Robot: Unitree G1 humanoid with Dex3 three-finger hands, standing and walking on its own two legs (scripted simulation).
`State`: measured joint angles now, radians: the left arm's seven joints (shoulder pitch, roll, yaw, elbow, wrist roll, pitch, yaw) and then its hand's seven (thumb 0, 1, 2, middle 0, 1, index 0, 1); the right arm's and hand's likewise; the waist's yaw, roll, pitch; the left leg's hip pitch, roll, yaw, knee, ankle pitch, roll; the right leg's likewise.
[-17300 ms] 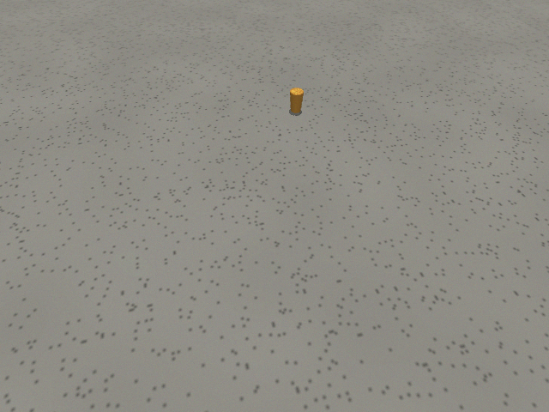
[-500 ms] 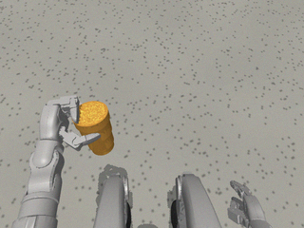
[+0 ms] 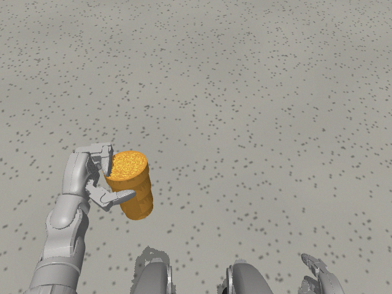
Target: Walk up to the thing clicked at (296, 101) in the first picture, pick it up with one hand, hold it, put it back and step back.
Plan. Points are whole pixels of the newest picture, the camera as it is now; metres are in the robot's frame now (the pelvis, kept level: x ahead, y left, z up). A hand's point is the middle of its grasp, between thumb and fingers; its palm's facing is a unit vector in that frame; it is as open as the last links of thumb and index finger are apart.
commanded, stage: lift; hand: left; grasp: from the side
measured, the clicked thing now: (132, 188) +0.34 +0.14 -0.02
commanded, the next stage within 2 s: hold in 0.52 s
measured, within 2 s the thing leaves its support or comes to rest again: neither
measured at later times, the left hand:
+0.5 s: hand (115, 152) +0.36 +0.16 +0.08, palm faces -0.09 -1.00 -0.01, open 7.2 cm
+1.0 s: hand (112, 146) +0.36 +0.16 +0.10, palm faces -0.09 -1.00 -0.02, open 7.1 cm
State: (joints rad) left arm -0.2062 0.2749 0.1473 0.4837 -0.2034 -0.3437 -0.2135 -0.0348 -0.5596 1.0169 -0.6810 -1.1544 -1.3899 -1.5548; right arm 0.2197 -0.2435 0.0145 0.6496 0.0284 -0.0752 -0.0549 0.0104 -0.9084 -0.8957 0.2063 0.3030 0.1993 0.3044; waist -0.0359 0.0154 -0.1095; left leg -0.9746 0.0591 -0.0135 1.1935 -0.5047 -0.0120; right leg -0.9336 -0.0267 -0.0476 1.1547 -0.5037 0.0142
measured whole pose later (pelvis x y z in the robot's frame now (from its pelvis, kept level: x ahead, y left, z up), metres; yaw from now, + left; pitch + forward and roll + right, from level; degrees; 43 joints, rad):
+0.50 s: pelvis +0.03 -0.01 +0.04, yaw +0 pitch +11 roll -1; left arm -0.19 0.26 0.15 0.55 -0.21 -0.36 -0.26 -0.03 -0.53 1.00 -0.66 -1.16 -1.37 -1.57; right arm 0.24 -0.23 0.01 0.66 0.02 -0.05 -0.08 0.01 -0.90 -0.89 0.21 0.30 0.20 0.30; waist -0.04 0.01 -0.07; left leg -0.68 0.06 0.00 0.95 -0.45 -0.02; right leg -0.65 -0.02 -0.05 0.91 -0.45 0.01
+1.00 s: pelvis +0.03 +0.00 +0.06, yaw +0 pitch +7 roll -1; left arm -0.17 0.25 0.14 0.53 -0.20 -0.35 -0.25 -0.03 -0.50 0.96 -0.65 -1.15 -1.36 -1.55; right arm 0.25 -0.22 0.01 0.67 0.01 -0.03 -0.08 0.01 -0.91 -0.90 0.21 0.30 0.20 0.30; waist -0.03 0.01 -0.04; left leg -0.55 0.06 0.01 0.85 -0.42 -0.02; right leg -0.52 -0.02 -0.04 0.81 -0.41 0.01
